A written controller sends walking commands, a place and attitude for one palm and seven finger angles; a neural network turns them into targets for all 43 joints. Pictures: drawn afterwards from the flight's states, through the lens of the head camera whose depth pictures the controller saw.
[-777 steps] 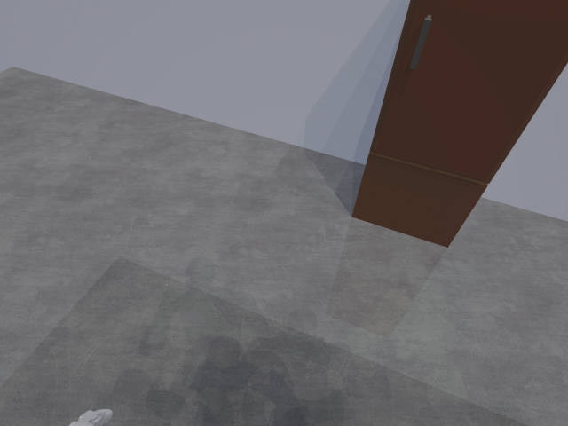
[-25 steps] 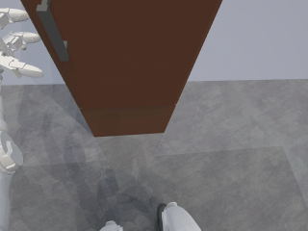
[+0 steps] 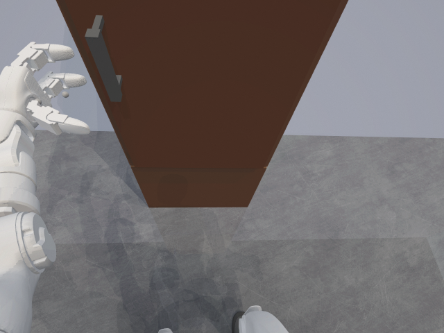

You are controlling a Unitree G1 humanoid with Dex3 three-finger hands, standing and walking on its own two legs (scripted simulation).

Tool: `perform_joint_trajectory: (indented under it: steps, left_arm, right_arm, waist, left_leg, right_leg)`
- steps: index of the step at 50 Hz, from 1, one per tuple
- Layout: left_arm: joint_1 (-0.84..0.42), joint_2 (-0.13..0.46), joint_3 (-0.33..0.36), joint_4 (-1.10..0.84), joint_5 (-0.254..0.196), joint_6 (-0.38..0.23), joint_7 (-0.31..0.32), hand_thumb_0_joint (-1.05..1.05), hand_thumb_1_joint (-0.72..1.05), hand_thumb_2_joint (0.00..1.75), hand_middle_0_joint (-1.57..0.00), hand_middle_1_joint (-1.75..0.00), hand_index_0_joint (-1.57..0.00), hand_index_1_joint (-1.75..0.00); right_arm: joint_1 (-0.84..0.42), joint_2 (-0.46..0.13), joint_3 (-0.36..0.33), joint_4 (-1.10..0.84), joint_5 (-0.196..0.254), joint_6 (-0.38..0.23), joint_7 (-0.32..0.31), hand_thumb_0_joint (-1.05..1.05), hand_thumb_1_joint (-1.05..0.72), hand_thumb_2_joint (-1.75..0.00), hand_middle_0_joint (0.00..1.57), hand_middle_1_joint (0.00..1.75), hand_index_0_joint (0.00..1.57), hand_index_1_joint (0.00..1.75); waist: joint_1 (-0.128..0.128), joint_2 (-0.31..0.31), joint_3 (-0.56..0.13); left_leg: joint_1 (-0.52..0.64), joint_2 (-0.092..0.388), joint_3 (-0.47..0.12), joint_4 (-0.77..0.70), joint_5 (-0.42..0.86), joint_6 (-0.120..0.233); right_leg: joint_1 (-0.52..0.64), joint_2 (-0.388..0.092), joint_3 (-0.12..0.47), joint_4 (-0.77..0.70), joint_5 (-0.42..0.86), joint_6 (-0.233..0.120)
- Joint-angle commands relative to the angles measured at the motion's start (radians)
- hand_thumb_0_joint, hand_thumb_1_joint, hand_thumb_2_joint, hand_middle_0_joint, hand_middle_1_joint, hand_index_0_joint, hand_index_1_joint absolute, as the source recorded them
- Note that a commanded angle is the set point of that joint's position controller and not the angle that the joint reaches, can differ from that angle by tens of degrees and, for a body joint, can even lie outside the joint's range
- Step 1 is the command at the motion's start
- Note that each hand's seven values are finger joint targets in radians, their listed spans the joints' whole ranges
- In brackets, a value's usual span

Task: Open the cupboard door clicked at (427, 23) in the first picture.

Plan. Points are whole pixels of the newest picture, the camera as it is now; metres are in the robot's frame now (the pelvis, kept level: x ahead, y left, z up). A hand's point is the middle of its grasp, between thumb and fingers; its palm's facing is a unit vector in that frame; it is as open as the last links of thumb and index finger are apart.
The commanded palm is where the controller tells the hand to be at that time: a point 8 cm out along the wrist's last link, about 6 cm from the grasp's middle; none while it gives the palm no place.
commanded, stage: move the hooked fingers beside the handle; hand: left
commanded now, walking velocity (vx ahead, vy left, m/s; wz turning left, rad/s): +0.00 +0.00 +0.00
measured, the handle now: (108, 62) +0.56 +0.17 +0.12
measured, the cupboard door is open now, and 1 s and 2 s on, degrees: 0 0 0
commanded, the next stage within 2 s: slide the fingers in behind the handle in 0.44 s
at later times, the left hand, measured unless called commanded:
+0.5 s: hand (61, 92) +0.50 +0.23 +0.11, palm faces -0.06 -1.00 +0.00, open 14.0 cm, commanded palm +0.48 +0.28 +0.11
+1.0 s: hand (86, 90) +0.49 +0.19 +0.11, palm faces -0.06 -1.00 -0.02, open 14.0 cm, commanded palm +0.47 +0.24 +0.11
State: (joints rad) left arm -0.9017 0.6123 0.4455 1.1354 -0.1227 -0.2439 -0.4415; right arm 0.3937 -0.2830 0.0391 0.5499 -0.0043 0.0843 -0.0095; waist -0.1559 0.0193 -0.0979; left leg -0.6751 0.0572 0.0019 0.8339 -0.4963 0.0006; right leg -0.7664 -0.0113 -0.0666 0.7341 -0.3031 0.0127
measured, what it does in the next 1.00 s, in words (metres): stands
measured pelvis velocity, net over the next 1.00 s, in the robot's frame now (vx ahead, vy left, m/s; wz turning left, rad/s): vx -0.02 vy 0.00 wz -0.02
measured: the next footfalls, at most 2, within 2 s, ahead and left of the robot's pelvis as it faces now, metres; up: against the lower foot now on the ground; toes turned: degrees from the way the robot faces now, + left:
none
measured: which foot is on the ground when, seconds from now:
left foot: down 0.00-1.00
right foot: down 0.00-1.00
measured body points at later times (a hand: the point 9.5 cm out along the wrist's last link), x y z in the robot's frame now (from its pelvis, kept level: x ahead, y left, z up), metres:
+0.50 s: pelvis -0.03 +0.00 -0.01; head +0.10 +0.02 +0.42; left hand +0.49 +0.29 +0.11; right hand -0.06 -0.27 -0.10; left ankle -0.07 +0.11 -0.70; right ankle +0.02 -0.14 -0.70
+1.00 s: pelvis -0.02 +0.00 +0.00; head +0.09 +0.01 +0.43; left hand +0.49 +0.25 +0.12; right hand -0.02 -0.26 -0.11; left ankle -0.07 +0.11 -0.70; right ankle +0.02 -0.14 -0.70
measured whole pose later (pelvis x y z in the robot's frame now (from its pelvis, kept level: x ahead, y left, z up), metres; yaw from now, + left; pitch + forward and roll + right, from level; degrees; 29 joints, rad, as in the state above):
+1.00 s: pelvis -0.02 +0.00 +0.00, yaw -1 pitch +19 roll -2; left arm -0.92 0.56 0.43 1.12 -0.09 -0.29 -0.35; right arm 0.43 -0.27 0.04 0.56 -0.01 0.07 0.00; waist -0.18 0.03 -0.10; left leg -0.70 0.06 0.02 0.86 -0.49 0.00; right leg -0.80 -0.01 -0.04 0.75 -0.28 0.02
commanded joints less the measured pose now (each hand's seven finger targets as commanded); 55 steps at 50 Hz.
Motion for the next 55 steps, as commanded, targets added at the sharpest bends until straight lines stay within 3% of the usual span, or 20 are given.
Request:
perform_joint_trajectory:
  steps: [1,2,4,6,12,13,17,19,21,24,32,34,35,36,40,42,47,51,54,55]
  left_arm:
    - [-0.493,0.334,0.047,-0.210,-0.003,-0.095,0.016,0.00,-0.50,0.30,-0.30,-1.20,-0.30,-1.20]
    - [-0.516,0.357,0.056,-0.201,0.002,-0.095,0.018,0.00,-0.50,0.30,-0.30,-1.20,-0.30,-1.20]
    - [-0.541,0.395,0.075,-0.191,0.005,-0.096,0.012,0.00,-0.50,0.30,-0.30,-1.20,-0.30,-1.20]
    - [-0.545,0.353,0.030,-0.178,0.011,-0.091,0.000,0.00,-0.50,0.30,-0.30,-1.20,-0.30,-1.20]
    - [-0.559,0.362,0.023,-0.091,0.003,-0.069,-0.032,0.00,-0.50,0.30,-0.30,-1.20,-0.30,-1.20]
    - [-0.546,0.362,0.028,-0.085,0.001,-0.071,-0.036,0.00,-0.50,0.30,-0.30,-1.20,-0.30,-1.20]
    - [-0.520,0.373,0.037,-0.063,0.001,-0.066,-0.040,0.00,-0.50,0.30,-0.30,-1.20,-0.30,-1.20]
    - [-0.546,0.408,0.058,-0.076,0.007,-0.075,-0.034,0.00,-0.50,0.30,-0.30,-1.20,-0.30,-1.20]
    - [-0.546,0.447,0.077,-0.063,0.015,-0.075,-0.025,0.00,-0.50,0.30,-0.30,-1.20,-0.30,-1.20]
    - [-0.568,0.476,0.092,-0.131,0.027,-0.103,-0.019,0.00,-0.50,0.30,-0.30,-1.20,-0.30,-1.20]
    - [-0.535,0.300,0.013,-0.153,-0.011,-0.088,-0.023,0.00,-0.50,0.30,-0.30,-1.20,-0.30,-1.20]
    - [-0.535,0.305,0.021,-0.126,-0.011,-0.075,-0.010,0.00,-0.50,0.30,-0.30,-1.20,-0.30,-1.20]
    - [-0.531,0.262,-0.011,-0.115,-0.008,-0.065,-0.003,0.00,-0.50,0.30,-0.30,-1.20,-0.30,-1.20]
    - [-0.531,0.278,0.003,-0.116,-0.001,-0.063,0.011,0.00,-0.50,0.30,-0.30,-1.20,-0.30,-1.20]
    - [-0.518,0.276,0.015,-0.174,0.014,-0.087,0.058,0.00,-0.50,0.30,-0.30,-1.20,-0.30,-1.20]
    - [-0.504,0.262,0.018,-0.181,0.010,-0.099,0.073,0.00,-0.50,0.30,-0.30,-1.20,-0.30,-1.20]
    - [-0.458,0.238,0.015,-0.239,0.012,-0.115,0.089,0.00,-0.50,0.30,-0.30,-1.20,-0.30,-1.20]
    - [-0.438,0.191,-0.007,-0.235,-0.002,-0.102,0.095,0.00,-0.50,0.30,-0.30,-1.20,-0.30,-1.20]
    - [-0.455,0.172,-0.015,-0.263,-0.005,-0.102,0.104,0.00,-0.50,0.30,-0.30,-1.20,-0.30,-1.20]
    - [-0.454,0.163,-0.019,-0.231,-0.005,-0.100,0.109,0.00,-0.50,0.30,-0.30,-1.20,-0.30,-1.20]
  right_arm:
    - [0.183,-0.175,-0.056,-0.032,0.002,-0.006,-0.022,0.00,-0.90,-0.90,0.20,0.30,0.20,0.30]
    - [0.186,-0.178,-0.056,-0.030,0.004,-0.007,-0.025,0.00,-0.90,-0.90,0.20,0.30,0.20,0.30]
    - [0.184,-0.181,-0.054,-0.031,0.006,-0.010,-0.031,0.00,-0.90,-0.90,0.20,0.30,0.20,0.30]
    - [0.176,-0.178,-0.048,-0.030,0.007,-0.013,-0.033,0.00,-0.90,-0.90,0.20,0.30,0.20,0.30]
    - [0.192,-0.194,-0.045,-0.018,0.009,-0.022,-0.041,0.00,-0.90,-0.90,0.20,0.30,0.20,0.30]
    - [0.195,-0.194,-0.043,-0.023,0.008,-0.023,-0.043,0.00,-0.90,-0.90,0.20,0.30,0.20,0.30]
    - [0.207,-0.199,-0.042,-0.023,0.006,-0.022,-0.038,0.00,-0.90,-0.90,0.20,0.30,0.20,0.30]
    - [0.211,-0.201,-0.042,-0.024,0.004,-0.022,-0.039,0.00,-0.90,-0.90,0.20,0.30,0.20,0.30]
    - [0.216,-0.204,-0.039,-0.027,0.005,-0.022,-0.039,0.00,-0.90,-0.90,0.20,0.30,0.20,0.30]
    - [0.220,-0.201,-0.042,-0.032,0.003,-0.022,-0.038,0.00,-0.90,-0.90,0.20,0.30,0.20,0.30]
    - [0.233,-0.198,-0.057,-0.012,-0.003,-0.025,-0.028,0.00,-0.90,-0.90,0.20,0.30,0.20,0.30]
    - [0.237,-0.199,-0.056,-0.004,-0.003,-0.023,-0.028,0.00,-0.90,-0.90,0.20,0.30,0.20,0.30]
    - [0.233,-0.193,-0.056,-0.006,-0.002,-0.024,-0.025,0.00,-0.90,-0.90,0.20,0.30,0.20,0.30]
    - [0.237,-0.194,-0.056,-0.005,-0.004,-0.024,-0.025,0.00,-0.90,-0.90,0.20,0.30,0.20,0.30]
    - [0.232,-0.184,-0.059,-0.016,-0.009,-0.025,-0.018,0.00,-0.90,-0.90,0.20,0.30,0.20,0.30]
    - [0.226,-0.180,-0.061,-0.023,-0.009,-0.025,-0.013,0.00,-0.90,-0.90,0.20,0.30,0.20,0.30]
    - [0.207,-0.171,-0.067,-0.036,-0.005,-0.024,-0.007,0.00,-0.90,-0.90,0.20,0.30,0.20,0.30]
    - [0.197,-0.170,-0.070,-0.033,-0.001,-0.022,-0.005,0.00,-0.90,-0.90,0.20,0.30,0.20,0.30]
    - [0.186,-0.165,-0.072,-0.035,0.001,-0.026,-0.008,0.00,-0.90,-0.90,0.20,0.30,0.20,0.30]
    - [0.185,-0.163,-0.069,-0.029,0.002,-0.027,-0.009,0.00,-0.90,-0.90,0.20,0.30,0.20,0.30]
  waist:
    - [-0.016,0.140,-0.435]
    - [-0.025,0.101,-0.436]
    - [-0.024,0.123,-0.466]
    - [-0.027,0.182,-0.466]
    - [-0.054,0.114,-0.417]
    - [-0.044,0.151,-0.432]
    - [-0.041,0.115,-0.412]
    - [-0.039,0.132,-0.415]
    - [-0.039,0.092,-0.391]
    - [-0.022,0.188,-0.459]
    - [-0.037,0.207,-0.468]
    - [-0.041,0.167,-0.429]
    - [-0.050,0.164,-0.396]
    - [-0.044,0.133,-0.379]
    - [-0.025,0.184,-0.424]
    - [-0.021,0.129,-0.427]
    - [0.002,0.156,-0.482]
    - [-0.009,0.090,-0.448]
    - [-0.006,0.130,-0.461]
    - [-0.011,0.104,-0.426]
  left_leg:
    - [0.133,-0.037,-0.013,-0.047,0.608,0.019]
    - [0.114,-0.038,-0.018,-0.051,0.580,0.022]
    - [0.112,-0.042,-0.016,-0.047,0.568,0.024]
    - [0.131,-0.045,-0.017,-0.049,0.557,0.019]
    - [0.078,-0.041,-0.022,-0.056,0.458,0.024]
    - [0.092,-0.044,-0.023,-0.055,0.479,0.022]
    - [0.057,-0.040,-0.020,-0.060,0.437,0.021]
    - [0.050,-0.041,-0.019,-0.059,0.419,0.022]
    - [0.006,-0.040,-0.019,-0.065,0.371,0.027]
    - [0.065,-0.041,-0.021,-0.059,0.425,0.020]
    - [0.199,-0.023,-0.042,-0.060,0.519,0.002]
    - [0.187,-0.020,-0.051,-0.062,0.533,0.001]
    - [0.162,-0.024,-0.041,-0.065,0.501,0.007]
    - [0.141,-0.024,-0.048,-0.071,0.487,0.007]
    - [0.186,-0.023,-0.043,-0.061,0.573,-0.003]
    - [0.152,-0.026,-0.034,-0.060,0.556,0.004]
    - [0.185,-0.027,-0.025,-0.055,0.626,0.002]
    - [0.160,-0.026,-0.021,-0.063,0.603,0.009]
    - [0.167,-0.034,-0.011,-0.069,0.586,0.011]
    - [0.148,-0.035,-0.007,-0.069,0.561,0.013]
  right_leg:
    - [0.365,0.038,0.042,0.024,0.507,-0.038]
    - [0.379,0.038,0.041,0.025,0.502,-0.035]
    - [0.393,0.035,0.049,0.027,0.504,-0.035]
    - [0.360,0.034,0.045,0.024,0.469,-0.037]
    - [0.327,0.037,0.040,0.008,0.394,-0.033]
    - [0.324,0.036,0.040,0.014,0.398,-0.040]
    - [0.311,0.039,0.038,0.007,0.360,-0.037]
    - [0.308,0.039,0.041,0.008,0.344,-0.038]
    - [0.320,0.038,0.045,0.003,0.314,-0.035]
    - [0.311,0.039,0.046,0.016,0.328,-0.042]
    - [0.211,0.052,0.014,0.001,0.293,-0.041]
    - [0.197,0.053,0.008,0.001,0.294,-0.041]
    - [0.194,0.051,0.010,-0.004,0.289,-0.038]
    - [0.206,0.050,0.007,-0.002,0.286,-0.039]
    - [0.216,0.048,0.012,0.012,0.331,-0.044]
    - [0.265,0.049,0.018,0.013,0.366,-0.042]
    - [0.309,0.045,0.028,0.023,0.428,-0.041]
    - [0.329,0.045,0.026,0.014,0.442,-0.036]
    - [0.345,0.040,0.033,0.011,0.449,-0.037]
    - [0.338,0.040,0.031,0.008,0.444,-0.036]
